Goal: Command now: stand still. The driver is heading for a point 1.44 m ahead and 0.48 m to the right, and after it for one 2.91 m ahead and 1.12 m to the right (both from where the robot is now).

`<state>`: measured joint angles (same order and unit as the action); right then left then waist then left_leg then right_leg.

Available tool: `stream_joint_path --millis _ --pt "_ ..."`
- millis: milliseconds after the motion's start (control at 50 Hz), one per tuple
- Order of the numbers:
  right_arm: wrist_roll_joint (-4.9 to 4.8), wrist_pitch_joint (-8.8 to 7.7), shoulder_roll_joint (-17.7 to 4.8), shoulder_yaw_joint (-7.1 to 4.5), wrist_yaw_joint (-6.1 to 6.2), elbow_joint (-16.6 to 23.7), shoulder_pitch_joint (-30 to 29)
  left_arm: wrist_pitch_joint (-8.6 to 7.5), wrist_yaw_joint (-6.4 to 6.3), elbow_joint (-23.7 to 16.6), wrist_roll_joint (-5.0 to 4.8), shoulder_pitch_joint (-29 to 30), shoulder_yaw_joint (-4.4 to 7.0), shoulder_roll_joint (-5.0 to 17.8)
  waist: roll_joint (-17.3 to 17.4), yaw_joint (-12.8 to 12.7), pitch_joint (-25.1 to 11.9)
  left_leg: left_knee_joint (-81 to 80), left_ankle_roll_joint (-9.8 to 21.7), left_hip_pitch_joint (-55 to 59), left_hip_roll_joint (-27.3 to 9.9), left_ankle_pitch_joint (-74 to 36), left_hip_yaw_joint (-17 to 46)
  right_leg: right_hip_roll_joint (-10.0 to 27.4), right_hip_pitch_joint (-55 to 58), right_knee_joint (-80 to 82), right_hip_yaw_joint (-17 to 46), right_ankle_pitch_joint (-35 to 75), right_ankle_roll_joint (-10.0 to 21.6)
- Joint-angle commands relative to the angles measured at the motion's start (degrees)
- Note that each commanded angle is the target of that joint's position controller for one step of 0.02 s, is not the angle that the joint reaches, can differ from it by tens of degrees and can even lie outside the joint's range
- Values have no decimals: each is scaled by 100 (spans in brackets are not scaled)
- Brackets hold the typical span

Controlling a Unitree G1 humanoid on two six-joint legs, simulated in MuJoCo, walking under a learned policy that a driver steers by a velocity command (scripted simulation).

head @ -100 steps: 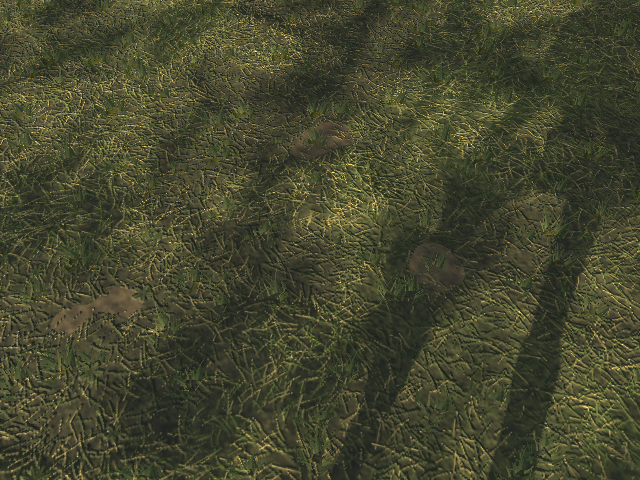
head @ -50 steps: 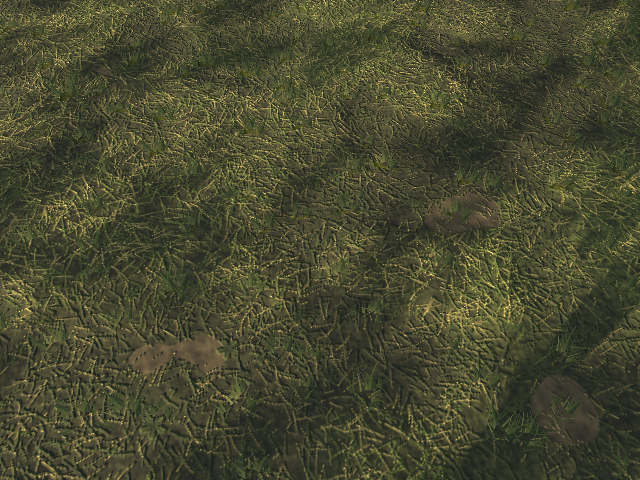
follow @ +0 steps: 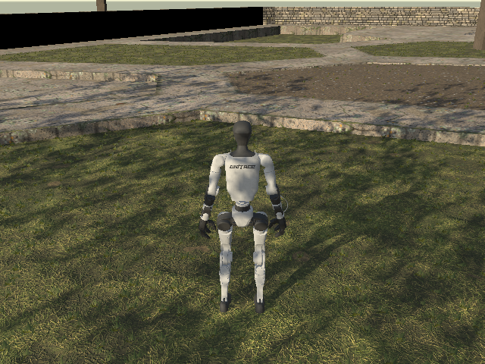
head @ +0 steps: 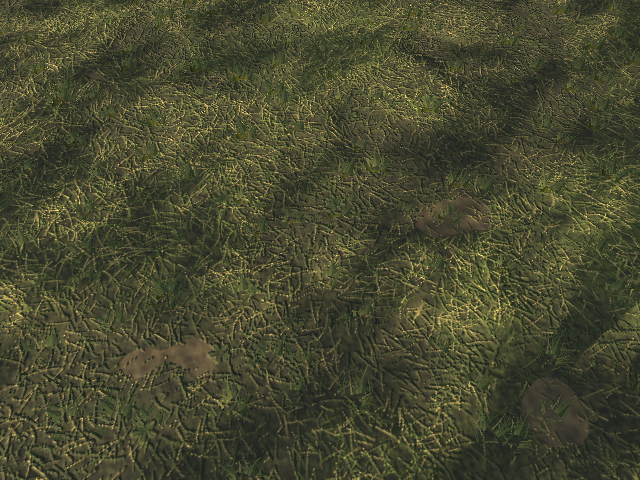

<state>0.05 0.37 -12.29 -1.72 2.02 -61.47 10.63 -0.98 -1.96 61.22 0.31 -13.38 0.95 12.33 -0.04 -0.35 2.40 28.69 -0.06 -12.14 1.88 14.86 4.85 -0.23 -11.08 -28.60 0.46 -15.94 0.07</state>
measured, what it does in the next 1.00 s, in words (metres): walks ahead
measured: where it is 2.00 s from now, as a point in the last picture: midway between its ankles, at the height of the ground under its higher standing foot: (339, 408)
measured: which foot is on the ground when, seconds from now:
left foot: down 0.00-1.00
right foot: down 0.00-0.82, up 0.84-1.00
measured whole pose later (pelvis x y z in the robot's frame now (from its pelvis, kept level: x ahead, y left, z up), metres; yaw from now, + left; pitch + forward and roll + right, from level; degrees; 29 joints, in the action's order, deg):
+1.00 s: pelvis +0.11 +0.03 +0.01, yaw +0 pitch +1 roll +0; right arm -0.1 -5.8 -10.5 -1.1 -0.5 -63.1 26.5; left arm -5.8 0.5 55.0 -1.5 -12.5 3.0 15.4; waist -2.0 2.6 -1.8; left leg 17.3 2.8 -2.8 1.9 16.0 -1.3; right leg 4.0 -33.3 -61.9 -0.6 -12.3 3.5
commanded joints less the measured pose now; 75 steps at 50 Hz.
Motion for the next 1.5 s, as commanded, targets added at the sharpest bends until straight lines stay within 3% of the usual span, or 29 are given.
stream_joint_path --millis 20,540,580,600,640,660,700,740,780,800,820,840,860,880,900,960,1060,1160,1220,1260,1280,1300,1320,1340,1360,1380,1400,1440,1500 --pt "-1 -41 -586 -81 21 112 101 -41 -17 -121 -3 -236 84 571 5 6 -17 -475 162 -28 -179 -747 103 160 -165 550 134 472 85" --pt "-12 -44 -426 14 63 -131 489 -42 -17 -34 -23 -645 34 384 -10 20 68 -465 86 -85 -168 -746 12 135 -218 601 155 516 156" --pt "-31 -35 -339 32 73 -204 627 -16 -40 42 -49 -788 52 403 -119 9 24 -324 122 -167 44 540 -212 65 -233 731 166 -1001 241" --pt "-58 -47 -398 8 80 -173 610 -3 -61 8 -91 -784 109 577 -262 -15 181 -82 181 -449 168 1418 -349 152 -358 819 358 -1990 399" --pt "-70 -178 -326 20 45 13 368 -58 -65 -19 -150 -1024 198 835 -675 -157 538 581 266 -1218 148 1714 -481 860 -357 1387 1402 -3260 869" --pt "-91 -280 -198 48 3 98 271 -112 -53 -6 -168 -1175 267 1007 -995 -202 577 1194 245 -1448 93 1241 -642 1439 -226 1792 2201 -3510 1177" --pt "-133 -433 -273 12 -77 201 128 -200 -32 -119 -124 -1034 312 1037 -872 -144 757 1925 350 -1641 -285 1092 -468 1954 -443 2088 2821 -3081 1454" --pt "-182 -531 -228 6 -134 210 309 -245 19 -295 -186 -659 308 979 -826 93 721 1206 497 -1245 -424 1298 -476 1751 -565 1934 2271 -2434 1203" --pt "-163 -577 -239 -74 -145 -122 1010 -199 47 -439 -282 -318 311 967 -640 438 470 -131 442 499 -23 221 -909 1013 -1262 1349 1183 -1723 830" --pt "-127 -556 -324 -134 -147 -298 1463 -206 51 -499 -274 -263 290 896 -381 568 334 -296 387 1087 -40 20 -739 732 -1550 748 826 -1301 706" --pt "-110 -553 -623 -231 -126 -422 2201 -263 93 -605 -211 -107 190 556 619 812 46 -953 636 1825 -953 645 670 244 -2176 -943 162 -706 431" --pt "-123 -585 -1302 -359 -173 -419 2803 -388 90 -821 -190 -112 124 247 1861 879 -140 -1836 1402 2409 -2170 1373 3024 -300 -3338 -2577 -244 -1321 254" --pt "-27 -677 -1069 -263 -196 -389 2544 -466 101 -875 -291 -33 153 397 1339 678 111 -2014 1760 1996 -2579 2026 3801 -21 -3831 -3745 291 -1574 351" --pt "-40 -749 -738 -168 -211 -190 2005 -530 154 -917 -350 38 164 505 751 451 478 -1985 1611 1819 -2401 2040 3267 302 -4213 -4175 498 -990 475" --pt "-48 -775 -625 -116 -251 -53 1647 -575 189 -874 -309 29 183 560 522 318 505 -2002 1375 1704 -2097 1529 2552 489 -4223 -4153 428 -416 531" --pt "-12 -671 -361 3 -273 50 1574 -594 262 -878 -163 191 282 678 478 212 359 -2067 958 1489 -1489 -699 1051 718 -3712 -3396 164 498 403" --pt "20 -556 -696 -22 -91 137 1844 -513 324 -1379 -149 1402 113 269 398 427 524 -2285 1000 882 -1196 -1720 190 498 -3181 -1551 -282 1414 75" --pt "-102 -557 -848 -101 -54 86 2115 -520 436 -1732 -221 2097 81 434 547 437 702 -2347 984 1178 -1477 -1878 13 300 -2616 -401 -310 1776 244" --pt "-71 -486 -997 -183 -51 155 1909 -563 481 -1724 -201 1667 215 750 701 3 191 -1496 791 1805 -1624 -4034 -156 38 -1798 -223 -394 1406 526" --pt "6 -393 -995 -183 -66 266 1711 -522 413 -1253 -232 3 462 1176 783 -833 -883 500 543 1344 -1298 -5276 -443 -166 418 -272 -484 1324 824" --pt "107 -402 -769 -91 -89 435 1761 -475 343 -1047 -159 -1015 572 1610 55 -1075 -1712 2387 397 -92 -933 -3274 -597 1029 2272 -382 944 975 1176" --pt "15 -541 201 142 -184 389 2610 -463 413 -901 -70 -1285 578 1786 -1662 -514 -2714 4352 112 -2014 210 1414 -194 2335 3836 654 3992 -677 2111" --pt "-149 -709 -433 -2 -215 399 2083 -476 419 -923 -97 -1016 430 1231 -1099 -677 -2164 5033 276 -2611 -45 1614 421 2104 3364 1288 4333 -1095 1803" --pt "-295 -797 -765 -102 -220 644 1416 -507 404 -1011 -115 -432 365 1018 -813 -532 -1167 5108 372 -2978 -330 1127 202 1973 2425 1369 3366 -643 1544" --pt "-270 -829 -805 -112 -165 723 1079 -545 417 -1128 -92 97 318 907 -149 -323 -746 4848 384 -2676 -646 547 79 1796 1419 1513 2600 248 1436" --pt "-186 -795 -775 -171 -116 742 963 -578 449 -1148 -22 341 288 784 4 -126 -495 4564 373 -2371 -833 239 13 1597 664 1650 2043 835 1373" --pt "-126 -726 -675 -188 -101 758 1080 -603 475 -1105 37 404 250 670 -166 81 -464 4349 383 -1990 -986 77 58 1376 223 1788 1707 1098 1346" --pt "-90 -627 -498 -197 -75 808 1150 -600 481 -995 -24 285 226 611 -333 236 -313 3894 328 -1867 -1046 71 -30 1173 -143 2039 1386 1199 1453" --pt "2 -589 -602 -240 -41 1151 386 -588 334 -907 -59 -76 297 912 -210 158 35 2886 72 -2427 -1086 -513 -116 1152 -275 2294 1267 1173 1557"
Keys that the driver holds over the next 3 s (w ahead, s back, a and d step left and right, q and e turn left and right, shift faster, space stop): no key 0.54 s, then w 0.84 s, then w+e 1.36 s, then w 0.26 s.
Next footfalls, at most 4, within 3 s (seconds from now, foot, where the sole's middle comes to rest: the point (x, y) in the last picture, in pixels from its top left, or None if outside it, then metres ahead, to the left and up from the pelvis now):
1.26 right None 0.45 -0.10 -0.77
1.80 left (288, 376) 0.75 0.11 -0.77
2.32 right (428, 314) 0.92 -0.23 -0.77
2.82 left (420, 213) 1.27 -0.25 -0.77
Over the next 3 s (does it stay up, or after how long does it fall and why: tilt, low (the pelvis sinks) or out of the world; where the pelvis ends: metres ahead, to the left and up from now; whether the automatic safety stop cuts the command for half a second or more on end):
stays up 1.15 -0.26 0.00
